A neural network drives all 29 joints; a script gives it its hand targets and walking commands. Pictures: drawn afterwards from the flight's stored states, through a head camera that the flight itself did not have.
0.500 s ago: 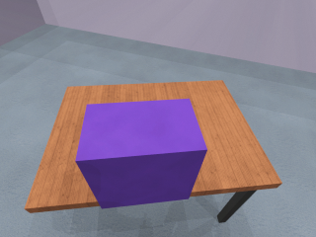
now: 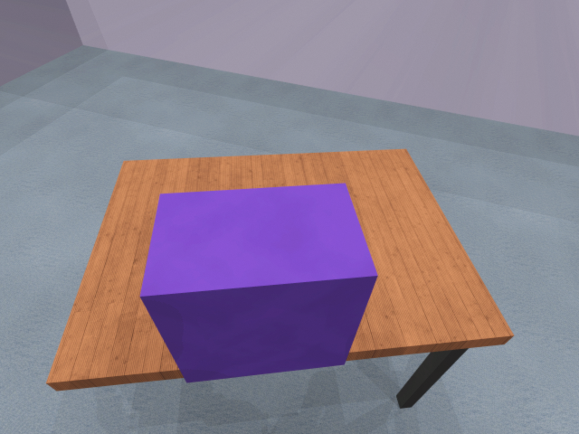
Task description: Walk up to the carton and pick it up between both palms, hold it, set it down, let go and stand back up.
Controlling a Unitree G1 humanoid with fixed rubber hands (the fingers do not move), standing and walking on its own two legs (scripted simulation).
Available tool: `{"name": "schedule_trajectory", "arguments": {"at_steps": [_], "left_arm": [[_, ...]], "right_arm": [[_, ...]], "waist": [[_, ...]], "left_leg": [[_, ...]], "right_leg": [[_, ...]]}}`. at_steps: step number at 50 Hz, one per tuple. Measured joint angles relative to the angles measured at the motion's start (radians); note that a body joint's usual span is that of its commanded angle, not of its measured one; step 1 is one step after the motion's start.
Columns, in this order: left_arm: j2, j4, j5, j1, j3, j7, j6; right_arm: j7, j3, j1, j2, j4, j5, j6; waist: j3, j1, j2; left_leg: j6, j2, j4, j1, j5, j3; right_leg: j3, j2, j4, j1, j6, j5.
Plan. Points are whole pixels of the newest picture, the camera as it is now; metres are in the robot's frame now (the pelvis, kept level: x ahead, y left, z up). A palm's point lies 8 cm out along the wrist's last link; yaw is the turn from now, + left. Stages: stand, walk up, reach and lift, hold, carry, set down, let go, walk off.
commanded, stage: stand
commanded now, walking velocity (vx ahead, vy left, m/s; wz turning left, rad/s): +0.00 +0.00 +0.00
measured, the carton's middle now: (261, 288) +0.37 +0.05 -0.03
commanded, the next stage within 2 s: walk up in 0.60 s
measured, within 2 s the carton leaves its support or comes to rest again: neither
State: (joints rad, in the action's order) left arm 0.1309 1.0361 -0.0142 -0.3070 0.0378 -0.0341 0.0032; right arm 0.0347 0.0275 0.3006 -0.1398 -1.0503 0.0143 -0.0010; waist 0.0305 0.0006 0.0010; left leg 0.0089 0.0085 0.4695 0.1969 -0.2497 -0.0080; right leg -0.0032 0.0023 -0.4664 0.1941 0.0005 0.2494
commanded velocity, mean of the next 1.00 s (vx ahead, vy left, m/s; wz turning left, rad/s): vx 0.00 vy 0.00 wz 0.00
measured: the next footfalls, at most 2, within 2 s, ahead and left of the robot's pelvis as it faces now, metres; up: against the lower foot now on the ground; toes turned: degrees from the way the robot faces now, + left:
none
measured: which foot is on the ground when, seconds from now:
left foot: down 0.00-1.00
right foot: down 0.00-1.00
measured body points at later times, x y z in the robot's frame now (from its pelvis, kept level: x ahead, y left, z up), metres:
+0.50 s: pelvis -0.01 +0.00 +0.00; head +0.00 +0.00 +0.45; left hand -0.03 +0.20 -0.16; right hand -0.03 -0.21 -0.16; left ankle +0.00 +0.12 -0.74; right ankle +0.00 -0.12 -0.74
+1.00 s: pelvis -0.02 +0.01 -0.01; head +0.00 +0.01 +0.44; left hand +0.00 +0.25 -0.16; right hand -0.01 -0.24 -0.16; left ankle +0.00 +0.13 -0.74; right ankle +0.00 -0.12 -0.74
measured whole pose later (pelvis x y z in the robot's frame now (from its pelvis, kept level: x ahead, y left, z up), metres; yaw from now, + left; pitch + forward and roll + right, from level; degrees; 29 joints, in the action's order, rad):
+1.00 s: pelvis -0.02 +0.01 -0.01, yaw +1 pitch -2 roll -1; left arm 0.16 1.02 -0.01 -0.26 0.06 -0.06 0.00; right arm 0.06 0.06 0.30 -0.19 -1.03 0.02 0.01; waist 0.08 0.01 0.02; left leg 0.00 0.00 0.56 0.28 -0.26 -0.03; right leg 0.02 0.00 -0.51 0.24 -0.01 0.24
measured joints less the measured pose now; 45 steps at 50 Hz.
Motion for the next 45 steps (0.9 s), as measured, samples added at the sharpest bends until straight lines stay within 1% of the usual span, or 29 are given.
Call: {"name": "schedule_trajectory", "arguments": {"at_steps": [15,32,41,45], "left_arm": [[-0.023,0.071,0.001,-0.002,-0.009,-0.004,-0.001],[-0.032,0.104,0.001,-0.005,-0.017,-0.007,-0.001],[-0.034,0.111,0.001,-0.007,-0.020,-0.007,0.000],[-0.022,0.048,0.007,0.006,-0.004,-0.021,0.005]], "right_arm": [[0.004,-0.007,0.004,0.025,-0.067,0.000,0.001],[0.007,-0.013,0.011,0.037,-0.098,0.000,0.001],[0.007,-0.015,0.015,0.039,-0.103,0.000,0.000],[0.017,0.002,0.009,0.012,-0.046,-0.012,0.004]], "waist": [[0.010,0.000,0.000],[0.009,-0.001,0.000],[0.006,-0.001,-0.001],[0.037,0.003,0.011]], "left_leg": [[0.001,0.001,-0.020,-0.013,0.016,-0.001],[0.002,0.002,-0.024,-0.009,0.023,-0.002],[0.003,0.002,-0.025,-0.006,0.024,-0.002],[0.001,0.002,0.028,0.032,0.009,-0.013]], "right_leg": [[-0.001,0.001,0.019,-0.013,0.000,-0.016],[-0.001,0.002,0.024,-0.009,0.000,-0.024],[-0.002,0.002,0.025,-0.006,0.000,-0.024],[0.009,0.001,-0.009,0.018,-0.002,-0.015]]}}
